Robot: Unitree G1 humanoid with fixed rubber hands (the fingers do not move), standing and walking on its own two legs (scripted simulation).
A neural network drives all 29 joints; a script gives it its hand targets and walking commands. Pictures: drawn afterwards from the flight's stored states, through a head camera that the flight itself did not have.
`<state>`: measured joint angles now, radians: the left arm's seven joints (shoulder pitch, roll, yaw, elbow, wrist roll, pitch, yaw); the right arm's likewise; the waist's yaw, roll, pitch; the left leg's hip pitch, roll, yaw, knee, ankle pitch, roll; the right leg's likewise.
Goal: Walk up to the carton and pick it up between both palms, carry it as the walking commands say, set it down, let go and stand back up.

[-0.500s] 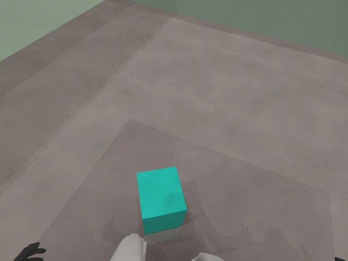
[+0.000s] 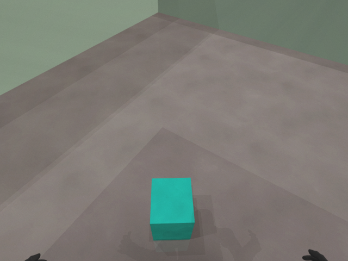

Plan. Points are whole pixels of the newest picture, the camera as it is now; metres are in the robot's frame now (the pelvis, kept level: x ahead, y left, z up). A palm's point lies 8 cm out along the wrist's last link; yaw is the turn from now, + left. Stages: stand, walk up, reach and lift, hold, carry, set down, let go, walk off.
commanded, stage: walk up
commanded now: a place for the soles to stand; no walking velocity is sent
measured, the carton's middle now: (171, 209) +0.47 +0.00 -0.61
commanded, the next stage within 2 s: stand in 1.22 s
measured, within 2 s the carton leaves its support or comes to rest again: neither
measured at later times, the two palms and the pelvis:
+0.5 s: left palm out of the picture +0.12 +0.33 -0.07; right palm (314, 254) +0.16 -0.32 -0.07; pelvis +0.03 +0.00 +0.02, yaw +3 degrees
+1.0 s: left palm out of the picture +0.12 +0.34 -0.07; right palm (304, 246) +0.17 -0.30 -0.06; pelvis +0.04 +0.01 +0.03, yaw +2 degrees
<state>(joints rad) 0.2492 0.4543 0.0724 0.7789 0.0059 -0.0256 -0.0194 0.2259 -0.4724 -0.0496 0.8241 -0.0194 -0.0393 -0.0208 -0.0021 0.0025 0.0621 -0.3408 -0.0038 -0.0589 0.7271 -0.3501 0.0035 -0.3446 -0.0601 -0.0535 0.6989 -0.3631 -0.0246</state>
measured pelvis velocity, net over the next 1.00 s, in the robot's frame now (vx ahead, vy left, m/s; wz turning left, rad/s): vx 0.04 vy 0.01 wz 0.04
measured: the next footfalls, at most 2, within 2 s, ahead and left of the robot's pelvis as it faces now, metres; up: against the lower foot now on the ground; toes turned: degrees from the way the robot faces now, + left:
none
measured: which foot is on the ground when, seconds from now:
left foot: down 0.00-1.00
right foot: down 0.00-1.00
